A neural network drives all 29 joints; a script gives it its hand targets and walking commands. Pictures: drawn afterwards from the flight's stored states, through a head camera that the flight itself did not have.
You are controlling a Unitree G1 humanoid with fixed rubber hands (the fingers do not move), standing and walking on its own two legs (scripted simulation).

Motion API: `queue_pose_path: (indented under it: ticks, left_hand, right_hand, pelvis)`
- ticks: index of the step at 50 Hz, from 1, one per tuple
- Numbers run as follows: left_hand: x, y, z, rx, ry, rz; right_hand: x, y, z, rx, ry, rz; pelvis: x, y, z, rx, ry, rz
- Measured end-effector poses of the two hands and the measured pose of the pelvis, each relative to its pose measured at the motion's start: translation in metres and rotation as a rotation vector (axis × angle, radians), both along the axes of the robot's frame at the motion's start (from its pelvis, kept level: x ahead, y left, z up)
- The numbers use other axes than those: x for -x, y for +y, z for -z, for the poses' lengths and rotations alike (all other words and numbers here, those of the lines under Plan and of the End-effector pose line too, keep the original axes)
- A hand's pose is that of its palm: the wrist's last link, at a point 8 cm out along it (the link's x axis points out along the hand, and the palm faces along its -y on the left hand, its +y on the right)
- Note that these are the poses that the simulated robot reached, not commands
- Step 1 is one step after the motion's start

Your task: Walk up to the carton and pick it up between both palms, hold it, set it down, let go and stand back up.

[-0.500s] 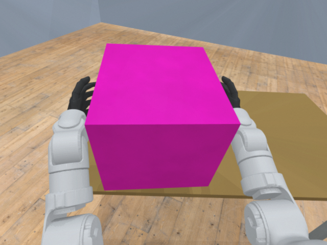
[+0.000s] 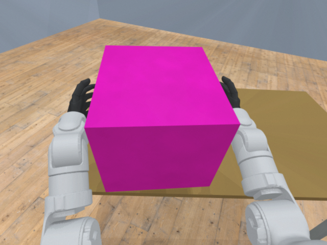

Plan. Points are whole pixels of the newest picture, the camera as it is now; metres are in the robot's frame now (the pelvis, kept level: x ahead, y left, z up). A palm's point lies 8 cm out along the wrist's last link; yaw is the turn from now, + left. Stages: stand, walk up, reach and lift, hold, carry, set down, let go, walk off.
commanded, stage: hold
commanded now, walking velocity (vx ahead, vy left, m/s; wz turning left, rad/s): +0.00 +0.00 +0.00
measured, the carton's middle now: (156, 115) +0.40 +0.00 +0.15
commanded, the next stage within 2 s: none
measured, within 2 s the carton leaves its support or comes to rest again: neither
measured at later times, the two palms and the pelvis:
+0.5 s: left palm (79, 113) +0.35 +0.17 +0.19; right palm (231, 110) +0.36 -0.18 +0.19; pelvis +0.00 +0.00 +0.00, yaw +0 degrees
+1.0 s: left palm (77, 113) +0.35 +0.18 +0.20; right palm (231, 108) +0.36 -0.18 +0.20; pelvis -0.01 +0.00 +0.00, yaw +0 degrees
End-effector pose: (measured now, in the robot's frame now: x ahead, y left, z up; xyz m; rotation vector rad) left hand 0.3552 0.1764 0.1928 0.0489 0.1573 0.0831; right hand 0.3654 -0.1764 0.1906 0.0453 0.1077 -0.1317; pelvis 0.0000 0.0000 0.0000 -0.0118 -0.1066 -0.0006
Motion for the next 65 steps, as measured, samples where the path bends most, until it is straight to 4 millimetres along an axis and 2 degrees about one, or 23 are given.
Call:
queue_pose_path:
  ticks: [17,41,65]
  left_hand:
    - [0.000,-0.003,-0.002,0.007,-0.005,0.001]
    - [0.008,0.000,-0.008,0.013,-0.008,-0.003]
    - [-0.002,-0.002,-0.001,0.009,-0.003,0.005]
  right_hand:
    - [0.001,-0.003,0.000,-0.001,-0.003,0.002]
    - [0.007,0.000,-0.007,0.002,-0.006,0.000]
    - [0.000,-0.002,-0.001,0.006,-0.001,0.006]
  pelvis:
    - [-0.007,-0.002,0.000,0.002,-0.012,0.001]
    - [0.004,-0.001,0.000,-0.002,-0.016,0.004]
    - [-0.001,-0.003,0.000,0.000,-0.004,-0.004]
